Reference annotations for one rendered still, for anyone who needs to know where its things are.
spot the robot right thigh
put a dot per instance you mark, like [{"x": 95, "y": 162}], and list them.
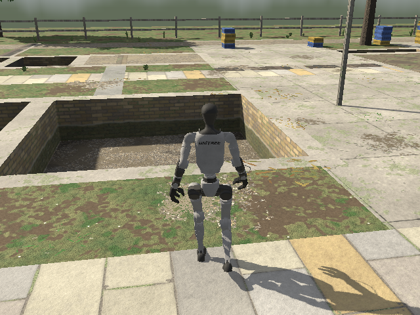
[{"x": 225, "y": 195}]

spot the robot left forearm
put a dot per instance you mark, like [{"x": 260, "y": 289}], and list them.
[{"x": 177, "y": 176}]

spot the robot left hand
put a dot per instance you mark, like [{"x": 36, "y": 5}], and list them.
[{"x": 173, "y": 193}]

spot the robot right hand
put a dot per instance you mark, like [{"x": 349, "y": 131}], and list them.
[{"x": 238, "y": 180}]

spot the robot thigh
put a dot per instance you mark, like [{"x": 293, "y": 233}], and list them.
[
  {"x": 194, "y": 193},
  {"x": 225, "y": 195}
]

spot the right robot upper arm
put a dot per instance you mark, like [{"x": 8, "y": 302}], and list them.
[{"x": 233, "y": 147}]

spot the left robot upper arm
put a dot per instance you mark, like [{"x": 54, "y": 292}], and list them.
[{"x": 185, "y": 150}]

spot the robot right forearm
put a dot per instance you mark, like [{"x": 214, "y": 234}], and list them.
[{"x": 241, "y": 170}]

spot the robot left thigh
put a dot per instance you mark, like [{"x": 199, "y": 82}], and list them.
[{"x": 194, "y": 193}]

